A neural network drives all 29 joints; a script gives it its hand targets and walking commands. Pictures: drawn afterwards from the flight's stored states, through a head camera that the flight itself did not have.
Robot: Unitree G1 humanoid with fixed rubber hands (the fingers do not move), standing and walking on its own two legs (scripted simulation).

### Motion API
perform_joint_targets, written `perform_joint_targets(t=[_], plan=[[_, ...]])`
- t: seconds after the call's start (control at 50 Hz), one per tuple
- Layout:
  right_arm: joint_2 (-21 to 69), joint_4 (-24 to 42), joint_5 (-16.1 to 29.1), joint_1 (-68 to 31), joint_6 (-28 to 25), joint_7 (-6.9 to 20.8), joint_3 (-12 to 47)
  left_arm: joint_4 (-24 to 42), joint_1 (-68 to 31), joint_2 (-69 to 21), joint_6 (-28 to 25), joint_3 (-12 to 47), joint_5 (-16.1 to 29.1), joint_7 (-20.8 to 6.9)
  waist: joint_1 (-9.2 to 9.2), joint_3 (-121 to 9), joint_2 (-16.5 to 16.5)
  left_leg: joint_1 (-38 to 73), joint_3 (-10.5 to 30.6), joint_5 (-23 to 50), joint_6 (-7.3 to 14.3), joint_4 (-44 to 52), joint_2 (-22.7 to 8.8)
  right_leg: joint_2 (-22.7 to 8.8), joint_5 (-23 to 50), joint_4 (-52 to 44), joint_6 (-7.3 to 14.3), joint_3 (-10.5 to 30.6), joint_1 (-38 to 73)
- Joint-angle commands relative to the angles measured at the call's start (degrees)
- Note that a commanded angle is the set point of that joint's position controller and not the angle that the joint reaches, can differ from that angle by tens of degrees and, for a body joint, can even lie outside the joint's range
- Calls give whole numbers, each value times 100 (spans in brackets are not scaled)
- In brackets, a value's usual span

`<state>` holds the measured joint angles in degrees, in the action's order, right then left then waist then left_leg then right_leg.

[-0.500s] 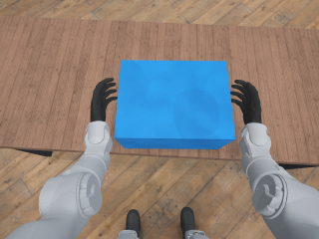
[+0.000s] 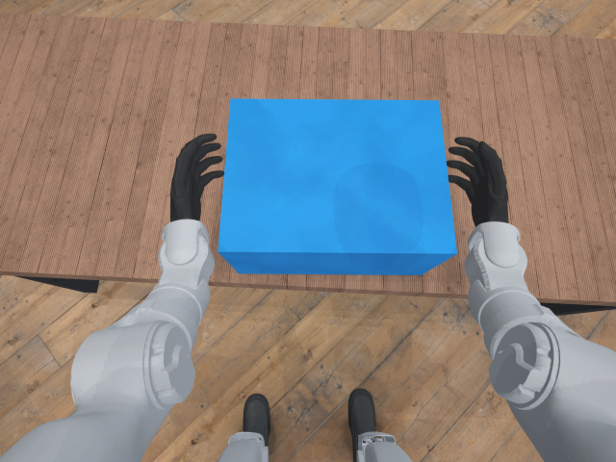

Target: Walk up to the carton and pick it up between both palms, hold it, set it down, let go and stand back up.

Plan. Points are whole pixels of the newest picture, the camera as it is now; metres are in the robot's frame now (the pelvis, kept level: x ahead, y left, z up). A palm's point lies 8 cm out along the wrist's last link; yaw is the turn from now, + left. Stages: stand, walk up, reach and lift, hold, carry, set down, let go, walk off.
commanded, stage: set down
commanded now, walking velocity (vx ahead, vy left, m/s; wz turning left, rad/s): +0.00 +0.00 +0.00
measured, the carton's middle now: (332, 192) +0.49 -0.02 -0.12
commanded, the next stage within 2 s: none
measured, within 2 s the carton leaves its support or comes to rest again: neither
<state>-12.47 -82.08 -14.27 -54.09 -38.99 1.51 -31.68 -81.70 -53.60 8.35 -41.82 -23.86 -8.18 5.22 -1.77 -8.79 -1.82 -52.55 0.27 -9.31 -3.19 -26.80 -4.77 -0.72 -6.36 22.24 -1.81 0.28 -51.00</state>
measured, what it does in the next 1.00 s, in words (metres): stands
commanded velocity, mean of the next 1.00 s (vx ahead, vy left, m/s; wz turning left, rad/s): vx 0.00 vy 0.00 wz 0.00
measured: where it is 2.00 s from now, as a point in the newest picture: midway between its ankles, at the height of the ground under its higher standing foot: (310, 446)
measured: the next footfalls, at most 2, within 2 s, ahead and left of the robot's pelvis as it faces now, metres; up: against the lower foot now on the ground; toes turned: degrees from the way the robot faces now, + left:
none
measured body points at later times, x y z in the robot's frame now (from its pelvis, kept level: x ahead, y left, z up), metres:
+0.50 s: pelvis -0.01 +0.00 +0.00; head +0.21 +0.00 +0.39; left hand +0.46 +0.17 -0.05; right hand +0.45 -0.22 -0.05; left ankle -0.01 +0.15 -0.72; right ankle +0.00 -0.14 -0.72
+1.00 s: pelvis -0.02 +0.00 -0.01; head +0.20 +0.00 +0.38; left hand +0.46 +0.17 -0.05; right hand +0.45 -0.22 -0.05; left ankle -0.01 +0.15 -0.72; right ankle +0.00 -0.14 -0.72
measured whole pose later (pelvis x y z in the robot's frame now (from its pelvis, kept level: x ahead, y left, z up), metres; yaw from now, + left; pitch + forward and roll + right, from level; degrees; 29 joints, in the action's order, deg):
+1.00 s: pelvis -0.02 +0.00 -0.01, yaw +0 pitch +36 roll -1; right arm -12.8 -82.1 -14.3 -58.2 -36.8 1.6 -32.4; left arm -81.7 -57.3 9.5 -39.6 -26.9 -8.2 3.6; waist -1.8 -8.8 -1.9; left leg -57.4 -0.1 -9.4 -2.9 -30.5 -4.8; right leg -0.7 -6.6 26.6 -1.9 0.8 -56.4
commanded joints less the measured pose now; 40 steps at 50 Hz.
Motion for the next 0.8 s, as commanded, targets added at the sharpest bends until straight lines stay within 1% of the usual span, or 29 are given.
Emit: perform_joint_targets(t=[0.0, 0.02, 0.04, 0.06, 0.08, 0.12, 0.16, 0.18, 0.22, 0.3, 0.32, 0.34, 0.36, 0.38, 0.4, 0.42, 0.44, 0.46, 0.48, 0.5, 0.54, 0.56, 0.6, 0.66, 0.68, 0.7, 0.72, 0.74, 0.78], plan=[[1880, -379, -851, -1827, -53, 1005, 1237, -487, -2023, -2024, 91, 1089, -539, -780, 394, -3621, -34, 1513, -713, 1970, -1, -645, 325, 236, 1863, 808, 96, -596, 1145], [1939, -363, -834, -1850, -34, 1002, 1221, -447, -2090, -2007, 102, 1110, -551, -783, 416, -3643, -103, 1536, -740, 1931, -22, -663, 325, 232, 1757, 825, 107, -598, 1107], [2073, -388, -891, -1925, -50, 1006, 1174, -456, -2098, -2200, 106, 1111, -571, -802, 353, -3623, -71, 1532, -703, 1899, -2, -679, 329, 229, 1751, 799, 111, -636, 1061], [1858, -331, -848, -1823, -40, 1005, 1236, -536, -2033, -1961, 118, 1044, -571, -791, 429, -3628, -36, 1511, -742, 1883, 0, -670, 322, 235, 1769, 833, 99, -622, 1109], [2117, -437, -921, -1836, -7, 1010, 1152, -517, -2141, -2190, 128, 1079, -611, -817, 339, -3480, -55, 1460, -689, 1809, 14, -649, 329, 214, 1717, 782, 126, -621, 1090], [1785, -513, -876, -1741, -12, 995, 1155, -543, -2064, -1945, 141, 1055, -583, -797, 366, -3567, -123, 1501, -712, 1930, -20, -689, 314, 244, 1787, 847, 119, -610, 1089], [1824, -438, -873, -1816, -31, 995, 1174, -531, -2120, -1945, 142, 1050, -586, -798, 344, -3602, -97, 1562, -714, 1965, 3, -715, 319, 261, 1853, 849, 109, -635, 1056], [2070, -455, -895, -1859, -18, 991, 1181, -509, -2110, -2148, 114, 1044, -610, -821, 368, -3563, -84, 1480, -712, 1949, 2, -695, 330, 245, 1832, 859, 91, -624, 1056], [1817, -425, -920, -1831, -22, 990, 1138, -527, -2096, -1967, 148, 993, -629, -807, 408, -3556, -133, 1542, -735, 1941, -8, -726, 327, 248, 1763, 860, 107, -608, 965], [2003, -515, -1006, -1823, 10, 1007, 1057, -466, -2136, -2188, 174, 970, -722, -827, 325, -3371, -103, 1560, -683, 1918, -1, -693, 306, 247, 1659, 812, 93, -641, 864], [2149, -420, -1061, -1903, -6, 992, 1070, -466, -2089, -2313, 151, 920, -746, -852, 378, -3423, -46, 1535, -697, 1913, 18, -692, 335, 253, 1729, 815, 79, -625, 857], [1860, -452, -1039, -1794, -17, 990, 1020, -487, -2059, -2053, 175, 921, -726, -813, 384, -3473, -125, 1533, -742, 1962, -2, -721, 319, 271, 1741, 844, 82, -640, 857], [1899, -454, -1001, -1802, -10, 991, 1082, -485, -2102, -2021, 158, 920, -717, -811, 384, -3458, -117, 1513, -721, 1927, -5, -763, 325, 261, 1733, 877, 89, -624, 897], [2073, -475, -1042, -1892, 45, 1000, 1036, -460, -2199, -2162, 193, 868, -762, -826, 378, -3349, -86, 1451, -680, 1810, 27, -748, 324, 234, 1531, 834, 79, -635, 804], [1966, -417, -1045, -1857, 27, 981, 1016, -455, -2151, -2115, 168, 895, -730, -828, 354, -3394, -55, 1441, -696, 1841, 15, -773, 324, 258, 1590, 878, 77, -622, 818], [2051, -500, -1074, -1829, 45, 991, 946, -411, -2183, -2202, 186, 908, -764, -822, 295, -3318, -118, 1522, -691, 1827, 20, -716, 303, 256, 1538, 835, 67, -658, 728], [1941, -479, -1060, -1817, 24, 975, 1003, -442, -2117, -2077, 181, 847, -793, -813, 415, -3345, -131, 1475, -702, 1834, 26, -736, 307, 262, 1543, 865, 79, -627, 768], [2043, -482, -1089, -1819, 48, 970, 963, -433, -2148, -2163, 192, 824, -806, -818, 359, -3287, -93, 1479, -716, 1822, 16, -770, 321, 239, 1515, 866, 85, -628, 761], [2062, -467, -1110, -1840, 47, 983, 937, -397, -2182, -2197, 192, 855, -812, -813, 344, -3319, -145, 1530, -702, 1822, 14, -782, 307, 249, 1468, 879, 71, -649, 677], [2054, -438, -1129, -1870, 50, 978, 920, -447, -2156, -2160, 203, 819, -841, -826, 357, -3289, -76, 1471, -712, 1766, 31, -790, 325, 254, 1456, 847, 73, -646, 673], [1731, -477, -1073, -1752, 49, 951, 926, -383, -2123, -1930, 215, 809, -817, -779, 327, -3329, -138, 1542, -710, 1866, 17, -802, 314, 275, 1506, 883, 84, -638, 669], [1943, -462, -1120, -1852, 67, 942, 894, -370, -2248, -2072, 211, 789, -843, -786, 335, -3330, -125, 1484, -688, 1808, 40, -814, 306, 262, 1451, 891, 60, -651, 652], [1746, -516, -1082, -1767, 107, 946, 895, -424, -2211, -1884, 246, 760, -824, -754, 350, -3246, -132, 1425, -719, 1731, 34, -804, 304, 268, 1393, 909, 64, -621, 606], [1883, -478, -1101, -1727, 151, 922, 864, -405, -2189, -1928, 277, 644, -872, -754, 331, -3185, -33, 1458, -709, 1694, 74, -767, 308, 277, 1339, 901, 34, -652, 583], [1957, -354, -1114, -1812, 160, 928, 926, -405, -2241, -1930, 264, 616, -895, -769, 386, -3196, 33, 1413, -715, 1659, 60, -844, 348, 272, 1310, 910, 27, -617, 612], [1919, -437, -1161, -1818, 155, 916, 837, -324, -2296, -1957, 259, 610, -911, -760, 341, -3165, -51, 1358, -714, 1629, 70, -836, 331, 243, 1290, 928, 50, -632, 543], [1891, -407, -1121, -1831, 157, 896, 850, -355, -2259, -1925, 271, 599, -912, -757, 354, -3163, 4, 1398, -721, 1659, 77, -816, 337, 266, 1291, 929, 32, -637, 541], [1823, -381, -1074, -1792, 170, 900, 858, -411, -2299, -1774, 300, 608, -876, -743, 335, -3186, -49, 1409, -731, 1618, 72, -858, 330, 263, 1275, 940, 44, -623, 536], [1772, -472, -1095, -1750, 225, 897, 849, -387, -2361, -1672, 297, 523, -904, -718, 382, -3131, -25, 1282, -718, 1449, 97, -806, 331, 248, 1121, 920, 46, -621, 542]])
